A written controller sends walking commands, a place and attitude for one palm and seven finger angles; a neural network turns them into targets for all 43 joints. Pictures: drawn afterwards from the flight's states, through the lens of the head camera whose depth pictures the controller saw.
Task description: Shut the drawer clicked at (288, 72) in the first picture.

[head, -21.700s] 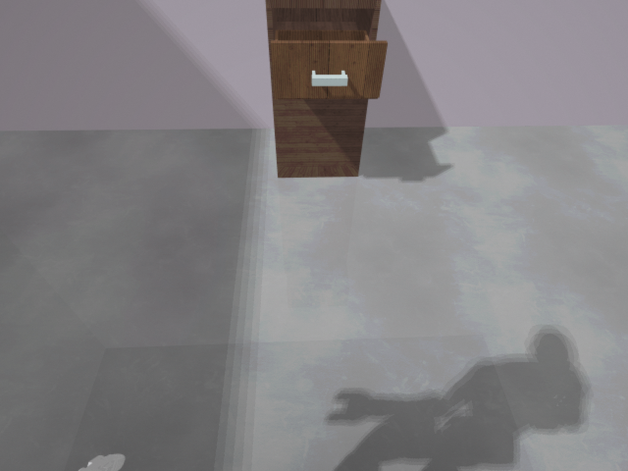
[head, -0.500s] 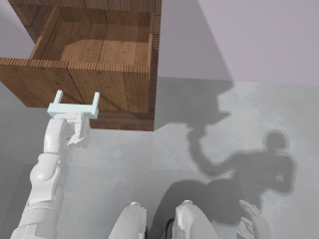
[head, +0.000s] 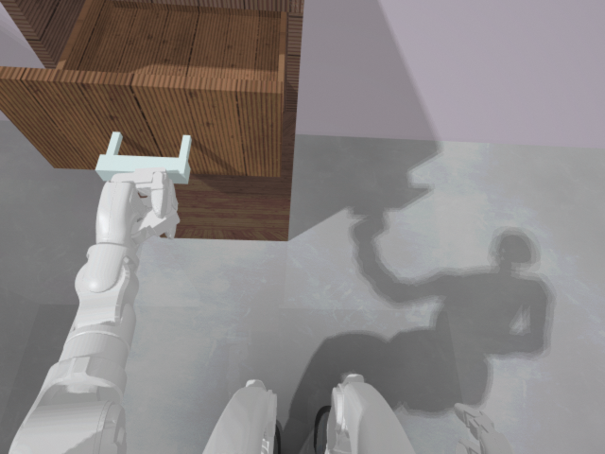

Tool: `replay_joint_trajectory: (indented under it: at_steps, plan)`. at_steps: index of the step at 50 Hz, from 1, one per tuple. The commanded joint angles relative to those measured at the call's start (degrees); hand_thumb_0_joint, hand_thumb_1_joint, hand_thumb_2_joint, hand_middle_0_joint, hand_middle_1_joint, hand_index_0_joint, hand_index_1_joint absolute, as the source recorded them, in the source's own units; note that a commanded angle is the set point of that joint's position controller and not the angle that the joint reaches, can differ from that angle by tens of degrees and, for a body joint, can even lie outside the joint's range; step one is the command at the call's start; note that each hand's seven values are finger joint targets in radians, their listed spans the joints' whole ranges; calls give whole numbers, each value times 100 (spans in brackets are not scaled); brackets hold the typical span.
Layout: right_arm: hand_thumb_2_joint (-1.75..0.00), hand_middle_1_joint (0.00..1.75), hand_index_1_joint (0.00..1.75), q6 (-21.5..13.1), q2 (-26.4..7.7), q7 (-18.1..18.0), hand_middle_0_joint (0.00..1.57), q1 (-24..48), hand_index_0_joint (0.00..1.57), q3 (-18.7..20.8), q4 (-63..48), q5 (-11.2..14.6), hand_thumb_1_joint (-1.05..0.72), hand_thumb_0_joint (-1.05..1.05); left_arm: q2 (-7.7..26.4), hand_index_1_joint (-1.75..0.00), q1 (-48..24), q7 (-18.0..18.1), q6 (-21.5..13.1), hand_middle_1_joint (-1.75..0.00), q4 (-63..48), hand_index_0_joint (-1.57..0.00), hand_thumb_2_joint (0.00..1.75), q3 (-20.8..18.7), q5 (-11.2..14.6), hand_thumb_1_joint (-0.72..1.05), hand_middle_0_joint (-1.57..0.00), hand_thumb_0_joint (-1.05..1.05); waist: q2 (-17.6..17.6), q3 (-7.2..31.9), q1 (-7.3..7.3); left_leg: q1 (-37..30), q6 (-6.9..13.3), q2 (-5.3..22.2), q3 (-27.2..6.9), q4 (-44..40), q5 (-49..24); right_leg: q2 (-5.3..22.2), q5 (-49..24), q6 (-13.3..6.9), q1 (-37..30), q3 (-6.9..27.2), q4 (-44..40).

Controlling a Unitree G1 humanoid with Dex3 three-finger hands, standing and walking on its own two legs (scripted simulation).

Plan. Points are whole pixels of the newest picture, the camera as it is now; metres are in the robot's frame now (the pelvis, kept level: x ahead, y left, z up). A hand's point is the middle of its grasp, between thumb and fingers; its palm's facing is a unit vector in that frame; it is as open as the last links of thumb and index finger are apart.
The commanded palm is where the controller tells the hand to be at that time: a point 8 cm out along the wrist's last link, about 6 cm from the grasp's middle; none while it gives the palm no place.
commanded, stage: push the drawer shut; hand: left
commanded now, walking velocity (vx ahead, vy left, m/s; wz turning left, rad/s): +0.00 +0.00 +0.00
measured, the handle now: (148, 155) +0.49 +0.23 +0.03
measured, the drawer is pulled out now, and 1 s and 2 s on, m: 0.15 0.05 0.00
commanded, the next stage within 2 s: pull the fist back off the drawer in 1.64 s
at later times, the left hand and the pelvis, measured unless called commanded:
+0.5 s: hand (181, 178) +0.46 +0.18 +0.02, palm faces +0.02 -1.00 -0.05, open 3.3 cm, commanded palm +0.46 +0.22 +0.03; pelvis +0.00 -0.01 +0.00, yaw -1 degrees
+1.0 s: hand (182, 144) +0.52 +0.18 +0.02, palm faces +0.01 -1.00 -0.04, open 3.4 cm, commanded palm +0.53 +0.21 +0.03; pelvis -0.01 -0.01 -0.02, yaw -2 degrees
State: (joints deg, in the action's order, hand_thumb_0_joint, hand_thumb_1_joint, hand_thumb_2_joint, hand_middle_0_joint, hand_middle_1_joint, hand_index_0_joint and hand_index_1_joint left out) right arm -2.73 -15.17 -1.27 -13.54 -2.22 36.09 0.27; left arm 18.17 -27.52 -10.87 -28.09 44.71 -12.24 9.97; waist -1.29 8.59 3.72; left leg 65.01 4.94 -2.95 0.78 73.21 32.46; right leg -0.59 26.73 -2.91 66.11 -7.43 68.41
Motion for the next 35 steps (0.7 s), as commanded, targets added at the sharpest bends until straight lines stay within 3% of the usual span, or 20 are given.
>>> replay_joint_trajectory:
  at_steps: [1, 8, 10, 12, 15, 18, 21, 22, 25, 27, 28, 29, 31, 32, 35]
  plan:
    - [-90, 30, 30, -96, -1017, -62, 20, -646, 20, 358, -444, -6, -90, 0, 1109, -160, -2893, 92, -450, -160, -1153, -140, 90, -329, 31, 90, -140, 0, -548, 2773, 400, -2073, -591, 326, -869, -1153, -1943, -82, -849, 81, -1161, 517, -672]
    - [-90, 30, 30, 22, -1015, -5, 20, -746, 20, 347, -366, -27, -90, 0, 1240, -160, -3357, 52, -574, -160, -552, -140, 90, -421, -21, 90, -140, 0, -565, 2629, 489, -1881, -525, 323, -805, -1106, -1846, -105, -852, 84, -1161, 574, -708]
    - [-90, 30, 30, 43, -1024, 3, 20, -814, 20, 352, -363, -46, -90, 0, 1305, -160, -3524, 46, -623, -160, -487, -140, 90, -455, -33, 90, -140, 0, -556, 2716, 517, -1864, -503, 314, -794, -1069, -1908, -117, -905, 81, -1194, 581, -686]
    - [-90, 30, 30, 78, -1024, 18, 20, -843, 20, 352, -346, -58, -90, 0, 1472, -160, -3539, 37, -678, -160, -434, -140, 90, -605, -56, 90, -140, 0, -681, 2865, 442, -1905, -517, 302, -749, -1068, -2026, -118, -1000, 71, -1332, 605, -691]
    - [-90, 30, 30, 117, -1013, 49, 20, -895, 20, 348, -363, -68, -90, 0, 1357, -160, -3649, -2, -726, -160, -374, -140, 90, -487, -46, 90, -140, 0, -661, 2925, 505, -1924, -489, 307, -756, -1036, -2142, -141, -1115, 74, -1348, 613, -683]
    - [-90, 30, 30, 174, -1039, 52, 20, -960, 20, 348, -275, -70, -90, 0, 1574, -160, -3867, -16, -732, -160, -121, -140, 90, -656, -73, 90, -140, 0, -510, 2835, 576, -1762, -440, 314, -715, -1001, -1989, -148, -1064, 101, -1384, 650, -744]
    - [-90, 30, 30, 205, -1031, 44, 20, -965, 20, 306, -275, -77, -90, 0, 1728, -160, -4079, -37, -756, -160, 87, -140, 90, -725, -123, 90, -140, 0, -624, 2737, 589, -1531, -385, 284, -653, -990, -1722, -146, -933, 93, -1430, 713, -775]
    - [-90, 30, 30, 207, -1041, 39, 20, -975, 20, 301, -255, -80, -90, 0, 1758, -160, -4274, -31, -759, -160, 112, -140, 90, -732, -113, 90, -140, 0, -512, 2690, 671, -1444, -354, 289, -661, -962, -1635, -150, -889, 104, -1419, 723, -788]
    - [-90, 30, 30, 197, -1056, 40, 20, -1025, 20, 307, -258, -105, -90, 0, 1874, -160, -4525, -39, -809, -160, 106, -140, 90, -783, -137, 90, -140, 0, -766, 2876, 677, -1535, -349, 278, -665, -919, -1668, -155, -878, 85, -1365, 739, -761]
    - [-90, 30, 30, 214, -1100, 26, 20, -1050, 20, 284, -226, -112, -90, 0, 2111, -160, -4609, -69, -796, -160, 251, -140, 90, -906, -161, 90, -140, 0, -734, 2967, 711, -1434, -344, 282, -654, -861, -1686, -157, -914, 96, -1428, 773, -755]
    - [-90, 30, 30, 221, -1085, 30, 20, -1058, 20, 271, -228, -107, -90, 0, 2150, -160, -4617, -74, -773, -160, 379, -140, 90, -949, -158, 90, -140, 0, -611, 2859, 720, -1255, -315, 278, -630, -845, -1545, -159, -815, 105, -1476, 799, -788]
    - [-90, 30, 30, 213, -1076, 32, 20, -1043, 20, 254, -225, -100, -90, 0, 2076, -160, -4758, -90, -744, -160, 444, -140, 90, -845, -166, 90, -140, 0, -631, 2741, 812, -1115, -285, 276, -607, -823, -1399, -158, -717, 113, -1442, 836, -820]
    - [-90, 30, 30, 197, -1092, 32, 20, -1085, 20, 246, -221, -102, -90, 0, 2047, -160, -4911, -147, -716, -160, 556, -140, 90, -791, -174, 90, -140, 0, -746, 2761, 858, -1140, -280, 274, -629, -808, -1326, -172, -640, 106, -1340, 832, -814]
    - [-90, 30, 30, 206, -1142, 13, 20, -1110, 20, 239, -205, -101, -90, 0, 2387, -160, -4993, -140, -710, -160, 538, -140, 90, -1031, -161, 90, -140, 0, -635, 2783, 841, -1025, -266, 289, -617, -768, -1340, -169, -663, 104, -1443, 865, -808]
    - [-90, 30, 30, 194, -1156, 11, 20, -1174, 20, 223, -231, -116, -90, 0, 2567, -160, -5144, -186, -671, -160, 544, -140, 90, -1126, -158, 90, -140, 0, -824, 3059, 838, -1073, -260, 287, -634, -707, -1493, -178, -775, 92, -1493, 875, -746]
